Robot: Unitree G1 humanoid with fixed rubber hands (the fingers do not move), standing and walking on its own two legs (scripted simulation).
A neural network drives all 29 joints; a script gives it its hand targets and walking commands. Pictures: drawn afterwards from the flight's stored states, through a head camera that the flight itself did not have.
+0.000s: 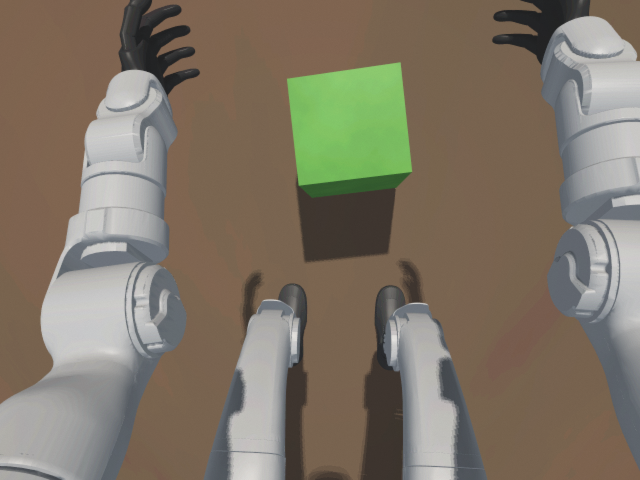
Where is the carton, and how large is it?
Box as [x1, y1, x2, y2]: [287, 62, 411, 197]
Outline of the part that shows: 400,62 287,79 298,183 310,196 314,197 395,187 411,172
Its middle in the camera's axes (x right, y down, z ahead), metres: +0.07 -0.22 +0.84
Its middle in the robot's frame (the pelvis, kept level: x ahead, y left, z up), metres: +0.56 +0.01 -0.53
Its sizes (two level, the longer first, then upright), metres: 0.210 0.200 0.250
